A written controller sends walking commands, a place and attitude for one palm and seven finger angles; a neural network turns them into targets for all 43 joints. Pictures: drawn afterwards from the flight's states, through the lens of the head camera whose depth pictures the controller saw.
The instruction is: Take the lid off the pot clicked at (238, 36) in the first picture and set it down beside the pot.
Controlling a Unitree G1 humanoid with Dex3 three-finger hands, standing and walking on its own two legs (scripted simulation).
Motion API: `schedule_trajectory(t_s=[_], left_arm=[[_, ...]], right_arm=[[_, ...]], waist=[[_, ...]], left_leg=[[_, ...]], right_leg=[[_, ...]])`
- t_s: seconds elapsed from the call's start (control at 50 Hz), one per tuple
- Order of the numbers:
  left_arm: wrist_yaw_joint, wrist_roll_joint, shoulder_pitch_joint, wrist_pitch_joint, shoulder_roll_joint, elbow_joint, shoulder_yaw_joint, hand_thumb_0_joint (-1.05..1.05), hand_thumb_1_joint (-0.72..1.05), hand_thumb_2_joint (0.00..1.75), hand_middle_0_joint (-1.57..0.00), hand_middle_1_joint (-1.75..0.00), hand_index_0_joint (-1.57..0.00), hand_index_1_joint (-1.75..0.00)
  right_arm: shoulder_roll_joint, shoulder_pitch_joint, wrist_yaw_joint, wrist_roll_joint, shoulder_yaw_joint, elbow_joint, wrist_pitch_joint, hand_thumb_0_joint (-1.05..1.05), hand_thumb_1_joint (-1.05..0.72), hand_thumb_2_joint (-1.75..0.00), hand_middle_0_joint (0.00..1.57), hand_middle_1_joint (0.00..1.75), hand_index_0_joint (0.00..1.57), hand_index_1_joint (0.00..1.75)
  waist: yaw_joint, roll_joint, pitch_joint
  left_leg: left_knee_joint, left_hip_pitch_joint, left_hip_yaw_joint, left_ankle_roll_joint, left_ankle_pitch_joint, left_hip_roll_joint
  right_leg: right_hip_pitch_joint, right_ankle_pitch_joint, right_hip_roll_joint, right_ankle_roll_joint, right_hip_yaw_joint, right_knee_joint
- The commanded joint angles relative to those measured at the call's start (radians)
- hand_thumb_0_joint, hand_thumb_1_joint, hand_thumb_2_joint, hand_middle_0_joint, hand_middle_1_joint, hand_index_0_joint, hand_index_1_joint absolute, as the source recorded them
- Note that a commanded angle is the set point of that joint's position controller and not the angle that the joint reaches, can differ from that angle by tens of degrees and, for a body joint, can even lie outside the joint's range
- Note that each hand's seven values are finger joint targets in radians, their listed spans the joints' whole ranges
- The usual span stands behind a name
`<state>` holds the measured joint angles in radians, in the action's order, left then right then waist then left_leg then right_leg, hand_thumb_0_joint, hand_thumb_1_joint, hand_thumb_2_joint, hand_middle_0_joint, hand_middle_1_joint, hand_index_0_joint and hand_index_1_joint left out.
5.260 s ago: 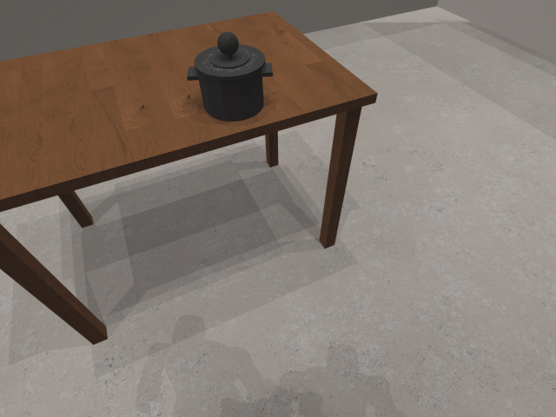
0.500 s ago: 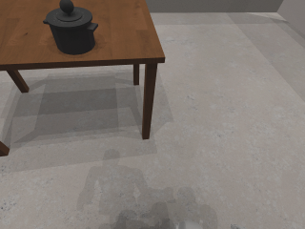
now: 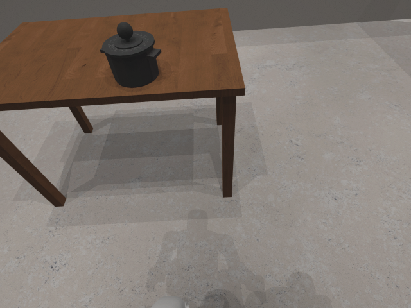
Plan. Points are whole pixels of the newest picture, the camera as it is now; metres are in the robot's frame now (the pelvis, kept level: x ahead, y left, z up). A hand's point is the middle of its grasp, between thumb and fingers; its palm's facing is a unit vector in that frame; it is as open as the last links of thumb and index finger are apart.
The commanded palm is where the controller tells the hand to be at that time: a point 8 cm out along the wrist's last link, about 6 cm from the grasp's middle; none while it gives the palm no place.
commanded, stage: take the last steps up to it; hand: left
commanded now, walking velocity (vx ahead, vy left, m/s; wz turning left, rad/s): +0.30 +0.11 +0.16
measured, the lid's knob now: (124, 30) +0.86 +0.31 +0.14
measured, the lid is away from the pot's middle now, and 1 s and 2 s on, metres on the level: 0.00 0.00 0.00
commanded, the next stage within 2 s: come to a stop and stand still in 0.98 s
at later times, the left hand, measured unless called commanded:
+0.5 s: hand out of the picture +0.07 +0.29 -0.18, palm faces +0.13 -0.97 -0.20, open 7.4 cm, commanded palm none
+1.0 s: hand (124, 220) +0.35 +0.26 -0.16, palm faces +0.06 -0.97 -0.24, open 7.2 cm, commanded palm none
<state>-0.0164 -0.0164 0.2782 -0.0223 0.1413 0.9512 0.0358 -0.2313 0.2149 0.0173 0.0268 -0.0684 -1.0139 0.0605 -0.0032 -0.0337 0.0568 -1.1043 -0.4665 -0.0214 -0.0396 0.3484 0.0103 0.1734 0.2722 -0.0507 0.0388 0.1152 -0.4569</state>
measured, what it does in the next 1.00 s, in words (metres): walks ahead: left foot, then right foot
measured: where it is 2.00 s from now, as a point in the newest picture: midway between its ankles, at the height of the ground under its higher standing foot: (203, 285)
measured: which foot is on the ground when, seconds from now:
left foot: up 0.00-0.30, down 0.32-0.76, up 0.78-1.00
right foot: down 0.00-0.30, up 0.32-0.74, down 0.76-1.00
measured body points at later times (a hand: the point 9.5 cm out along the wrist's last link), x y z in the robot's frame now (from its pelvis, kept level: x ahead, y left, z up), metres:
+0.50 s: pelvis +0.10 +0.10 +0.00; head +0.11 +0.11 +0.45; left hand +0.06 +0.34 -0.16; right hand +0.18 -0.14 -0.14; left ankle +0.08 +0.19 -0.74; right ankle +0.11 -0.03 -0.67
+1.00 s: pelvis +0.30 +0.07 +0.00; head +0.32 +0.06 +0.45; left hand +0.35 +0.31 -0.14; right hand +0.30 -0.15 -0.17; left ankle +0.32 +0.23 -0.68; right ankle +0.30 -0.01 -0.74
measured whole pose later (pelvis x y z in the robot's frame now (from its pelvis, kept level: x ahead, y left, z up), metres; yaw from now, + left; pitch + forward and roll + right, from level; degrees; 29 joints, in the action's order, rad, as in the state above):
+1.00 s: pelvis +0.30 +0.07 +0.00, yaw +1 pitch +0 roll +1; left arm -0.01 -0.01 0.22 -0.06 0.16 1.02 0.06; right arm -0.16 0.28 0.00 0.02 -0.04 -1.07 -0.02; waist 0.03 -0.03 0.05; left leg -0.97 -0.50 0.05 -0.01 0.30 0.10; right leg 0.20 0.23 -0.01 0.06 0.13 -0.42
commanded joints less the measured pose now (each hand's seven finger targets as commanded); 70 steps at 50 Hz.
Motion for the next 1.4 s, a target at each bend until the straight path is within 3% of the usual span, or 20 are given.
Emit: schedule_trajectory(t_s=[0.0, 0.14, 0.24, 0.26, 0.28, 0.3, 0.42, 0.62, 0.7, 0.72, 0.74, 0.76, 0.82, 0.88, 1.08, 1.12, 1.16, 1.2, 1.32, 1.38], left_arm=[[-0.007, -0.010, 0.146, -0.034, 0.213, 0.006, 0.057, 0.00, 0.90, 0.90, -0.20, -0.30, -0.20, -0.30], [0.002, -0.019, 0.178, -0.039, 0.221, 0.066, 0.053, 0.00, 0.90, 0.90, -0.20, -0.30, -0.20, -0.30], [0.007, -0.012, 0.127, -0.023, 0.226, 0.084, 0.053, 0.00, 0.90, 0.90, -0.20, -0.30, -0.20, -0.30], [0.011, -0.011, 0.127, -0.019, 0.192, 0.083, 0.044, 0.00, 0.90, 0.90, -0.20, -0.30, -0.20, -0.30], [0.018, -0.004, 0.126, -0.015, 0.125, 0.057, 0.033, 0.00, 0.90, 0.90, -0.20, -0.30, -0.20, -0.30], [0.017, -0.008, 0.062, -0.018, 0.112, 0.014, 0.023, 0.00, 0.90, 0.90, -0.20, -0.30, -0.20, -0.30], [0.035, -0.009, 0.091, 0.000, 0.101, 0.065, 0.025, 0.00, 0.90, 0.90, -0.20, -0.30, -0.20, -0.30], [0.044, -0.007, -0.160, -0.002, 0.101, -0.043, 0.025, 0.00, 0.90, 0.90, -0.20, -0.30, -0.20, -0.30], [0.046, -0.010, -0.072, -0.018, 0.115, -0.018, 0.034, 0.00, 0.90, 0.90, -0.20, -0.30, -0.20, -0.30], [0.038, -0.013, 0.075, -0.029, 0.165, 0.026, 0.049, 0.00, 0.90, 0.90, -0.20, -0.30, -0.20, -0.30], [0.026, -0.016, 0.236, -0.041, 0.263, 0.070, 0.078, 0.00, 0.90, 0.90, -0.20, -0.30, -0.20, -0.30], [0.022, 0.007, 0.287, -0.038, 0.323, 0.080, 0.084, 0.00, 0.90, 0.90, -0.20, -0.30, -0.20, -0.30], [0.003, 0.008, 0.055, -0.037, 0.206, 0.025, 0.056, 0.00, 0.90, 0.90, -0.20, -0.30, -0.20, -0.30], [0.000, -0.002, -0.007, -0.052, 0.141, 0.022, 0.035, 0.00, 0.90, 0.90, -0.20, -0.30, -0.20, -0.30], [0.002, -0.002, 0.051, -0.036, 0.168, 0.086, 0.039, 0.00, 0.90, 0.90, -0.20, -0.30, -0.20, -0.30], [-0.008, 0.001, 0.069, -0.021, 0.123, 0.099, 0.019, 0.00, 0.90, 0.90, -0.20, -0.30, -0.20, -0.30], [-0.028, 0.012, 0.161, -0.007, 0.073, 0.120, -0.004, 0.00, 0.90, 0.90, -0.20, -0.30, -0.20, -0.30], [-0.035, 0.014, 0.164, 0.022, 0.098, 0.133, -0.003, 0.00, 0.90, 0.90, -0.20, -0.30, -0.20, -0.30], [-0.023, 0.005, 0.098, 0.063, 0.118, 0.064, 0.026, 0.00, 0.90, 0.90, -0.20, -0.30, -0.20, -0.30], [-0.017, 0.004, 0.108, 0.070, 0.100, 0.034, 0.035, 0.00, 0.90, 0.90, -0.20, -0.30, -0.20, -0.30]], right_arm=[[-0.048, -0.129, 0.015, 0.000, -0.009, 0.108, -0.037, 0.00, -0.90, -0.90, 0.20, 0.30, 0.20, 0.30], [-0.020, -0.189, 0.031, -0.007, 0.010, 0.128, -0.055, 0.00, -0.90, -0.90, 0.20, 0.30, 0.20, 0.30], [-0.034, -0.015, 0.018, -0.010, 0.015, 0.074, -0.086, 0.00, -0.90, -0.90, 0.20, 0.30, 0.20, 0.30], [-0.087, 0.096, 0.003, -0.008, 0.001, 0.038, -0.095, 0.00, -0.90, -0.90, 0.20, 0.30, 0.20, 0.30], [-0.202, 0.226, -0.011, 0.003, -0.030, 0.008, -0.102, 0.00, -0.90, -0.90, 0.20, 0.30, 0.20, 0.30], [-0.248, 0.319, -0.023, 0.000, -0.035, -0.007, -0.095, 0.00, -0.90, -0.90, 0.20, 0.30, 0.20, 0.30], [-0.067, 0.078, -0.033, -0.015, 0.013, 0.030, -0.129, 0.00, -0.90, -0.90, 0.20, 0.30, 0.20, 0.30], [-0.071, 0.217, -0.038, -0.005, 0.009, -0.046, -0.142, 0.00, -0.90, -0.90, 0.20, 0.30, 0.20, 0.30], [-0.081, 0.222, -0.042, -0.002, 0.014, -0.069, -0.135, 0.00, -0.90, -0.90, 0.20, 0.30, 0.20, 0.30], [-0.056, 0.219, -0.038, -0.012, 0.020, -0.069, -0.139, 0.00, -0.90, -0.90, 0.20, 0.30, 0.20, 0.30], [-0.018, 0.239, -0.031, -0.024, 0.025, -0.046, -0.144, 0.00, -0.90, -0.90, 0.20, 0.30, 0.20, 0.30], [-0.044, 0.221, -0.033, -0.026, 0.020, -0.029, -0.142, 0.00, -0.90, -0.90, 0.20, 0.30, 0.20, 0.30], [-0.017, 0.107, -0.028, -0.012, 0.014, -0.014, -0.122, 0.00, -0.90, -0.90, 0.20, 0.30, 0.20, 0.30], [0.032, 0.183, -0.023, -0.005, 0.023, -0.040, -0.092, 0.00, -0.90, -0.90, 0.20, 0.30, 0.20, 0.30], [0.036, 0.028, -0.010, -0.009, 0.029, 0.010, -0.109, 0.00, -0.90, -0.90, 0.20, 0.30, 0.20, 0.30], [-0.005, 0.116, -0.026, -0.008, 0.029, -0.032, -0.120, 0.00, -0.90, -0.90, 0.20, 0.30, 0.20, 0.30], [-0.100, 0.153, -0.042, -0.012, 0.023, -0.038, -0.108, 0.00, -0.90, -0.90, 0.20, 0.30, 0.20, 0.30], [-0.108, 0.089, -0.065, -0.020, 0.028, -0.034, -0.092, 0.00, -0.90, -0.90, 0.20, 0.30, 0.20, 0.30], [-0.133, -0.027, -0.076, -0.013, -0.011, 0.031, -0.043, 0.00, -0.90, -0.90, 0.20, 0.30, 0.20, 0.30], [-0.127, -0.088, -0.064, -0.007, -0.017, 0.059, -0.038, 0.00, -0.90, -0.90, 0.20, 0.30, 0.20, 0.30]], waist=[[-0.071, 0.154, 0.006], [-0.075, 0.201, 0.037], [0.010, 0.155, 0.002], [0.056, 0.036, -0.047], [0.109, -0.240, -0.100], [0.132, -0.228, -0.072], [-0.018, -0.088, 0.035], [0.037, -0.043, 0.070], [-0.022, -0.016, 0.003], [-0.087, 0.085, -0.073], [-0.133, 0.270, -0.198], [-0.134, 0.270, -0.251], [-0.051, 0.063, -0.062], [0.026, 0.142, -0.039], [-0.005, 0.170, -0.002], [0.028, 0.064, -0.057], [0.014, -0.129, -0.161], [0.004, -0.253, -0.125], [0.006, -0.063, -0.124], [-0.014, -0.135, -0.144]], left_leg=[[0.066, -0.201, 0.013, -0.013, -0.034, 0.058], [0.329, -0.068, 0.081, 0.011, -0.047, 0.055], [0.635, 0.377, 0.179, 0.033, -0.096, -0.007], [0.693, 0.551, 0.123, 0.048, -0.034, 0.037], [0.794, 0.675, -0.239, 0.127, 0.091, 0.286], [0.897, 0.654, -0.404, 0.215, 0.084, 0.401], [0.963, 0.287, -0.091, 0.206, -0.094, 0.253], [0.917, 0.418, -0.032, 0.242, -0.330, 0.264], [0.675, 0.374, 0.049, 0.183, -0.512, 0.206], [0.473, 0.233, 0.082, 0.148, -0.499, 0.154], [0.162, -0.021, 0.175, 0.089, -0.155, 0.028], [-0.099, -0.090, 0.105, 0.080, 0.239, -0.008], [-0.174, -0.151, -0.011, 0.077, 0.048, 0.104], [-0.009, -0.046, 0.036, 0.035, -0.020, 0.110], [0.519, 0.149, 0.125, 0.018, -0.163, 0.041], [0.661, 0.370, 0.071, 0.025, -0.498, 0.084], [0.650, 0.486, -0.101, 0.151, -1.062, 0.328], [0.713, 0.424, -0.139, 0.201, -1.210, 0.362], [0.709, 0.354, -0.096, 0.248, -0.885, 0.358], [0.746, 0.256, -0.060, 0.216, -0.587, 0.319]], right_leg=[[-0.178, -0.006, -0.299, 0.096, -0.265, 0.256], [-0.101, 0.033, -0.300, 0.088, -0.184, 0.286], [0.131, 0.090, -0.221, 0.038, -0.065, 0.139], [0.217, 0.081, -0.170, 0.011, -0.022, -0.043], [0.412, 0.242, -0.050, -0.045, 0.068, -0.353], [0.542, 0.337, -0.008, -0.045, 0.007, -0.561], [0.410, 0.010, -0.101, -0.048, -0.072, -0.648], [0.400, -0.039, -0.059, -0.040, -0.034, -0.269], [0.086, -0.072, 0.022, -0.003, 0.026, -0.064], [-0.174, -0.106, -0.008, 0.031, -0.046, -0.044], [-0.437, -0.167, -0.283, 0.138, -0.415, 0.037], [-0.419, -0.184, -0.417, 0.232, -0.608, 0.158], [-0.113, -0.120, -0.333, 0.202, -0.412, 0.211], [0.019, -0.355, -0.239, 0.143, -0.178, 0.223], [0.004, -0.349, -0.178, 0.091, -0.121, 0.137], [0.052, -0.371, -0.098, 0.016, -0.072, -0.054], [0.078, 0.127, -0.007, -0.052, -0.036, -0.173], [0.110, 0.316, 0.002, -0.071, -0.075, -0.321], [0.227, 0.289, 0.013, -0.063, -0.130, -0.570], [0.173, 0.246, 0.009, -0.061, -0.114, -0.499]])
